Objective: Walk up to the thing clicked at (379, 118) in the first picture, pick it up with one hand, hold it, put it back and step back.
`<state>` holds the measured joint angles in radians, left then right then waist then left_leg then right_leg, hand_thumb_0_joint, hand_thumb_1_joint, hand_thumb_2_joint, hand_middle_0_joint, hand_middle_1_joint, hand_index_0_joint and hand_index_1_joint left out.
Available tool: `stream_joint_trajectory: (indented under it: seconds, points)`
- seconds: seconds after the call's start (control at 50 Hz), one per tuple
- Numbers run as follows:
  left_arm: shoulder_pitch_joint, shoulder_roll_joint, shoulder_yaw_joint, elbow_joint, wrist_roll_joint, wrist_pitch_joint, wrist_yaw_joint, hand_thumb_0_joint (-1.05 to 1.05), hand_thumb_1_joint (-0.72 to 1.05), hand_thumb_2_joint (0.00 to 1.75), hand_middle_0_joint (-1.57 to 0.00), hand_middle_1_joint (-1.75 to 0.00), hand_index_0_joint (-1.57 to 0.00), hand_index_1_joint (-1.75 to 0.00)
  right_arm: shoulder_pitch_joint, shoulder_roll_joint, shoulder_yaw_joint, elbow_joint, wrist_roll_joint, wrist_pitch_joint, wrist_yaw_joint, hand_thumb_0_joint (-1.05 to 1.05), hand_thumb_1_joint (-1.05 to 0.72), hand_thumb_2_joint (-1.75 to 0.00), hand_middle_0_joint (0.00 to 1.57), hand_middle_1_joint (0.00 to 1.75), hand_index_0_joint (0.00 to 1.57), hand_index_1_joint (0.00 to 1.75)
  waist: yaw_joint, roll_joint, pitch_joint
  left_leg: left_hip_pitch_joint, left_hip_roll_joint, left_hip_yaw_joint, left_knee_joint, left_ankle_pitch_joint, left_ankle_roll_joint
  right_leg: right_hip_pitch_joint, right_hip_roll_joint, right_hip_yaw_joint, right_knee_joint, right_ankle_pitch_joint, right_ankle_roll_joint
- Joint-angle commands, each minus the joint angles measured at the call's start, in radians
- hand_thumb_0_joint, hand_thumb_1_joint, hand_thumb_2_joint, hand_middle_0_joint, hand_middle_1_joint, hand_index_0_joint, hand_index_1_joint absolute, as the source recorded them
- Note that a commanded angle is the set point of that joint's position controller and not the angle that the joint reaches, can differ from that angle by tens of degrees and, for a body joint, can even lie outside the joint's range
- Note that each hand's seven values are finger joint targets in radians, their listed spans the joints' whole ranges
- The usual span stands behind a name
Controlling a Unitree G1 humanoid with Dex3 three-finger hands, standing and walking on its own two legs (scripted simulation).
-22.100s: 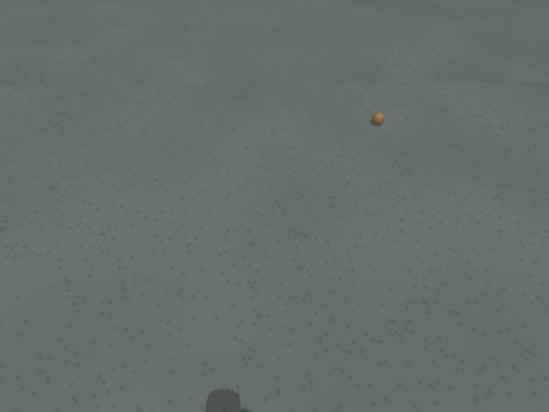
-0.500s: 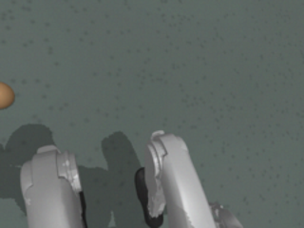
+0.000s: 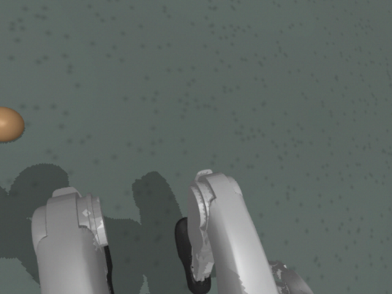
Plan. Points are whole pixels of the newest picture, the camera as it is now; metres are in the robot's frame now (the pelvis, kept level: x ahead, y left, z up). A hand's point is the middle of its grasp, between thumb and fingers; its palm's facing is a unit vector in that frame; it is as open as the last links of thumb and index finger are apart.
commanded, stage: approach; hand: left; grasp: from above
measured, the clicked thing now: (3, 124) +0.47 +0.35 -0.29
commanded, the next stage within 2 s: close in in 0.44 s
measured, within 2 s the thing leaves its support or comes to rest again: neither
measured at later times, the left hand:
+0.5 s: hand (8, 99) +0.49 +0.30 -0.18, palm faces -0.37 -0.07 -0.93, open 14.1 cm
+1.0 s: hand out of the picture +0.45 +0.34 -0.21, palm faces -0.44 -0.12 -0.89, open 14.2 cm
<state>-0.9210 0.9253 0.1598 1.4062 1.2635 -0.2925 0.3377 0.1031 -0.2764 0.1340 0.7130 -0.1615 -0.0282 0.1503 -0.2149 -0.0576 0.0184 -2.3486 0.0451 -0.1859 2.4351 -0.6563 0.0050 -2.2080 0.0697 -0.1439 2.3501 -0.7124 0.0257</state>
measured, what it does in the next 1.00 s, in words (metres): stands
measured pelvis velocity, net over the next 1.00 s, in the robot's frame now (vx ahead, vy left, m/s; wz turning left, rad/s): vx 0.00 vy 0.00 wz -0.02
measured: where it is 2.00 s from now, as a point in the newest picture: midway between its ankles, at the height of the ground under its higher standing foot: (150, 278)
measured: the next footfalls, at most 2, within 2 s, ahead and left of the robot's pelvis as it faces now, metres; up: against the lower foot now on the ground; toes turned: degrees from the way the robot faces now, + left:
none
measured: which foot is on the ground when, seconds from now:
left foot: down 0.00-1.00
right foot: down 0.00-1.00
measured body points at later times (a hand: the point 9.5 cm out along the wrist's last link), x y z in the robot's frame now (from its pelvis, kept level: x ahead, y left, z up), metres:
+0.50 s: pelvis +0.00 +0.00 +0.00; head +0.26 +0.08 +0.35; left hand +0.51 +0.30 -0.13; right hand +0.04 -0.27 -0.09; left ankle +0.08 +0.13 -0.29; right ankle +0.10 -0.11 -0.29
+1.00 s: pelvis +0.00 +0.00 -0.01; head +0.26 +0.12 +0.34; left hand +0.47 +0.34 -0.16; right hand +0.08 -0.27 -0.09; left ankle +0.08 +0.13 -0.29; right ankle +0.10 -0.11 -0.29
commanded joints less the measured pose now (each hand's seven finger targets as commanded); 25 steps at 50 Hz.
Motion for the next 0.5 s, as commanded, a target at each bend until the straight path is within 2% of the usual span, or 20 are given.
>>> stream_joint_trajectory:
  seconds: [0.0,0.06,0.08,0.1,0.16,0.18,0.2,0.26,0.28,0.3,0.36,0.38,0.42,0.46,0.48]
  points:
    - [-0.286,0.296,0.034,-0.159,-0.02,0.0,0.027,0.0,-0.58,1.02,-0.07,-1.06,-0.06,-1.06,0.201,-0.262,-0.08,-0.003,0.003,-0.001,-0.015,0.0,-0.91,-0.9,0.2,0.3,0.2,0.3,-0.011,0.387,-0.676,0.568,-0.005,0.08,-0.228,0.161,0.02,0.265,0.02,-0.056,-0.242,0.247,-0.051]
    - [-0.31,0.224,-0.02,-0.141,-0.03,-0.006,0.027,0.0,-0.58,1.02,-0.07,-1.07,-0.06,-1.07,0.207,-0.256,-0.08,0.003,0.005,-0.004,-0.013,0.0,-0.91,-0.9,0.2,0.3,0.2,0.3,-0.038,0.363,-0.652,0.549,-0.004,0.078,-0.226,0.135,0.021,0.248,0.023,-0.057,-0.252,0.229,-0.052]
    - [-0.346,0.225,-0.023,-0.159,-0.031,-0.01,0.032,0.0,-0.57,1.01,-0.06,-1.07,-0.07,-1.07,0.212,-0.261,-0.082,0.001,0.005,-0.006,-0.015,0.0,-0.91,-0.9,0.2,0.3,0.2,0.3,-0.048,0.368,-0.66,0.545,-0.004,0.075,-0.229,0.123,0.02,0.242,0.023,-0.06,-0.252,0.222,-0.052]
    - [-0.346,0.2,-0.046,-0.127,-0.028,-0.011,0.035,0.0,-0.57,1.02,-0.06,-1.07,-0.07,-1.07,0.21,-0.261,-0.08,0.006,0.004,-0.008,-0.017,0.0,-0.91,-0.9,0.2,0.3,0.2,0.3,-0.056,0.356,-0.645,0.544,-0.002,0.072,-0.224,0.113,0.019,0.225,0.025,-0.063,-0.25,0.214,-0.052]
    - [-0.424,0.172,-0.073,-0.122,-0.014,-0.012,0.062,0.0,-0.56,1.01,-0.07,-1.08,-0.07,-1.07,0.227,-0.266,-0.072,0.011,-0.001,-0.015,-0.02,0.0,-0.9,-0.9,0.2,0.3,0.2,0.3,-0.082,0.373,-0.632,0.544,-0.002,0.066,-0.228,0.105,0.014,0.212,0.024,-0.071,-0.246,0.211,-0.053]
    - [-0.423,0.145,-0.095,-0.088,-0.007,-0.004,0.071,0.0,-0.56,1.01,-0.07,-1.08,-0.07,-1.08,0.23,-0.265,-0.07,0.011,-0.002,-0.02,-0.02,0.0,-0.91,-0.9,0.2,0.3,0.2,0.3,-0.092,0.383,-0.619,0.555,-0.001,0.066,-0.23,0.108,0.013,0.202,0.025,-0.074,-0.245,0.215,-0.054]
    - [-0.466,0.151,-0.095,-0.104,-0.005,-0.002,0.085,0.0,-0.55,1.01,-0.07,-1.08,-0.08,-1.07,0.237,-0.269,-0.064,0.013,-0.005,-0.023,-0.022,0.0,-0.9,-0.9,0.2,0.3,0.2,0.3,-0.099,0.398,-0.649,0.564,-0.001,0.064,-0.231,0.117,0.011,0.21,0.025,-0.078,-0.242,0.226,-0.053]
    - [-0.496,0.199,-0.062,-0.042,0.021,0.034,0.134,0.0,-0.57,1.01,-0.07,-1.08,-0.07,-1.08,0.25,-0.274,-0.051,0.01,-0.013,-0.036,-0.021,0.0,-0.91,-0.9,0.2,0.3,0.2,0.3,-0.097,0.426,-0.668,0.58,0.0,0.069,-0.226,0.157,0.01,0.22,0.028,-0.078,-0.23,0.264,-0.055]
    - [-0.472,0.205,-0.054,0.003,0.031,0.056,0.146,0.0,-0.58,1.02,-0.07,-1.08,-0.07,-1.07,0.25,-0.274,-0.046,0.006,-0.015,-0.04,-0.019,0.0,-0.91,-0.9,0.2,0.3,0.2,0.3,-0.092,0.421,-0.661,0.576,-0.001,0.075,-0.22,0.166,0.012,0.22,0.029,-0.075,-0.228,0.274,-0.054]
    - [-0.493,0.23,-0.031,-0.016,0.032,0.07,0.16,0.0,-0.58,1.02,-0.07,-1.07,-0.07,-1.07,0.251,-0.277,-0.041,0.001,-0.016,-0.04,-0.019,0.0,-0.91,-0.9,0.2,0.3,0.2,0.3,-0.084,0.446,-0.683,0.576,-0.002,0.083,-0.223,0.177,0.011,0.238,0.028,-0.072,-0.227,0.285,-0.054]
    - [-0.467,0.249,-0.006,0.01,0.029,0.128,0.182,0.0,-0.59,1.02,-0.07,-1.05,-0.07,-1.05,0.233,-0.281,-0.034,-0.017,-0.016,-0.046,-0.017,0.0,-0.91,-0.9,0.2,0.3,0.2,0.3,-0.067,0.478,-0.709,0.591,-0.002,0.091,-0.227,0.186,0.012,0.246,0.028,-0.07,-0.219,0.292,-0.057]
    - [-0.451,0.255,-0.007,0.009,0.026,0.148,0.181,0.0,-0.59,1.02,-0.07,-1.04,-0.07,-1.05,0.221,-0.281,-0.033,-0.029,-0.011,-0.046,-0.016,0.0,-0.91,-0.9,0.2,0.3,0.2,0.3,-0.06,0.497,-0.717,0.586,-0.002,0.096,-0.228,0.195,0.013,0.258,0.029,-0.063,-0.217,0.304,-0.059]
    - [-0.414,0.265,0.002,0.007,0.007,0.181,0.167,0.0,-0.59,1.02,-0.07,-1.04,-0.06,-1.04,0.22,-0.282,-0.031,-0.041,-0.004,-0.044,-0.013,0.0,-0.91,-0.9,0.2,0.3,0.2,0.3,-0.055,0.451,-0.752,0.57,-0.001,0.105,-0.209,0.224,0.026,0.314,0.035,-0.051,-0.229,0.34,-0.051]
    - [-0.36,0.275,-0.002,0.033,-0.027,0.208,0.144,0.0,-0.59,1.01,-0.07,-1.05,-0.07,-1.05,0.214,-0.274,-0.025,-0.047,0.005,-0.045,-0.006,0.0,-0.91,-0.9,0.2,0.3,0.2,0.3,-0.049,0.381,-0.722,0.468,0.0,0.112,-0.191,0.208,0.039,0.373,0.042,-0.03,-0.242,0.341,-0.041]
    - [-0.354,0.289,0.012,0.001,-0.047,0.214,0.133,0.0,-0.59,1.02,-0.07,-1.03,-0.06,-1.04,0.216,-0.275,-0.024,-0.053,0.011,-0.041,-0.007,0.0,-0.9,-0.9,0.2,0.3,0.2,0.3,-0.046,0.356,-0.732,0.449,-0.002,0.113,-0.201,0.195,0.042,0.396,0.041,-0.032,-0.251,0.328,-0.038]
